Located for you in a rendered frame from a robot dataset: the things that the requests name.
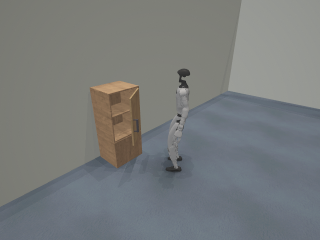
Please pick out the left robot upper arm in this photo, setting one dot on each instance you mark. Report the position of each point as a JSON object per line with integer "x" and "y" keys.
{"x": 184, "y": 99}

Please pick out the left robot foot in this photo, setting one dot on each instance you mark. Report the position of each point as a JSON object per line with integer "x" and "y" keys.
{"x": 172, "y": 169}

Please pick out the cupboard door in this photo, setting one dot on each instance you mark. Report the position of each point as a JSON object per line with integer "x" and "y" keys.
{"x": 134, "y": 104}

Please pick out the handle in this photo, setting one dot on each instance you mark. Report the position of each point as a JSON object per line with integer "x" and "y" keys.
{"x": 137, "y": 125}

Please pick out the robot left forearm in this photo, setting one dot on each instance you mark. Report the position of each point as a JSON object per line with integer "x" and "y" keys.
{"x": 184, "y": 116}

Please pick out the left robot hand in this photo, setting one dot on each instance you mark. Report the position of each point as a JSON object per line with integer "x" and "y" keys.
{"x": 178, "y": 134}

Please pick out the robot head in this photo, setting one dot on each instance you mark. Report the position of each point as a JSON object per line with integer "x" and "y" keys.
{"x": 183, "y": 73}

